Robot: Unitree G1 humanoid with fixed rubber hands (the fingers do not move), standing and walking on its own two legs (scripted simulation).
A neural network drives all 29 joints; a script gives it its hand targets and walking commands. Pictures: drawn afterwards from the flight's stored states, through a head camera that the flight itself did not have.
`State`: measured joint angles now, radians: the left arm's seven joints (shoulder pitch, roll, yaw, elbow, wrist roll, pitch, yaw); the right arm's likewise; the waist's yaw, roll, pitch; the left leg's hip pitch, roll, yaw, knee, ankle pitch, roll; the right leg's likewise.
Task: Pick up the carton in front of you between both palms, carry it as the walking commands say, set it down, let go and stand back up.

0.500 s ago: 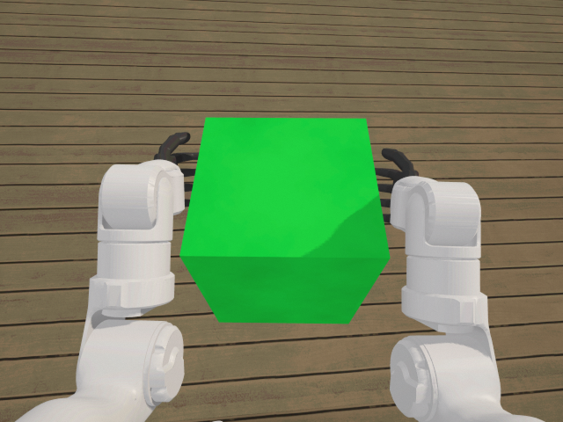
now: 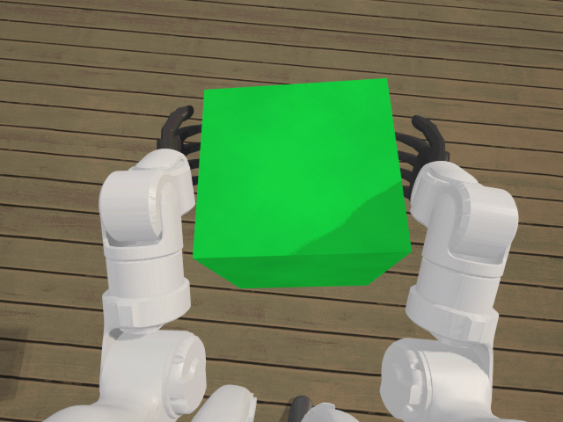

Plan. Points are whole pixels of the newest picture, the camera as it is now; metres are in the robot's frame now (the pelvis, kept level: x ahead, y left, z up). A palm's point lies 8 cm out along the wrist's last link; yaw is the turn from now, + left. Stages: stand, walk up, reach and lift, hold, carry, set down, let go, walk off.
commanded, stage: carry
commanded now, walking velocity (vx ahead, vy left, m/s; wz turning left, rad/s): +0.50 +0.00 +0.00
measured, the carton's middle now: (299, 203) +0.41 +0.03 +0.04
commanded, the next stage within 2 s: none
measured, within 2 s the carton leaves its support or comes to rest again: neither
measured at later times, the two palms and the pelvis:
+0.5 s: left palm out of the picture +0.73 +0.13 +0.21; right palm out of the picture +0.68 -0.16 +0.20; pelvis +0.32 +0.03 +0.05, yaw -1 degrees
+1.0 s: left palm out of the picture +1.02 +0.17 +0.26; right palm out of the picture +1.01 -0.12 +0.25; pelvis +0.62 +0.01 +0.08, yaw -1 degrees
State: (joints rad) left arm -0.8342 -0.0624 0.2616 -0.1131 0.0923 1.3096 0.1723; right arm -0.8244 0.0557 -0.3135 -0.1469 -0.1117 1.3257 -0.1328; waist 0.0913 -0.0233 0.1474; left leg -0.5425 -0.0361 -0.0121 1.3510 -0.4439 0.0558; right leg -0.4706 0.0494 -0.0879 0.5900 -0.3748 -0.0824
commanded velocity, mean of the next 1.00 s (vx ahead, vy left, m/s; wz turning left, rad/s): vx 0.36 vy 0.00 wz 0.00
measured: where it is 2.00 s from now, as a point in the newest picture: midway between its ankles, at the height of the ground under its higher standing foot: (298, 225)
